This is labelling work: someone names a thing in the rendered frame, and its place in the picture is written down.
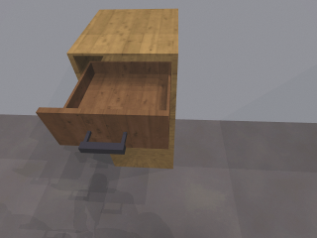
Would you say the handle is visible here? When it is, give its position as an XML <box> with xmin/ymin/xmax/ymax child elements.
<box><xmin>78</xmin><ymin>131</ymin><xmax>128</xmax><ymax>155</ymax></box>

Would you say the cabinet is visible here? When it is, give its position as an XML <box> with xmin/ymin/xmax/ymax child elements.
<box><xmin>66</xmin><ymin>8</ymin><xmax>178</xmax><ymax>170</ymax></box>

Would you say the drawer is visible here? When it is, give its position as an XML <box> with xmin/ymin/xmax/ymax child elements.
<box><xmin>36</xmin><ymin>60</ymin><xmax>171</xmax><ymax>150</ymax></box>

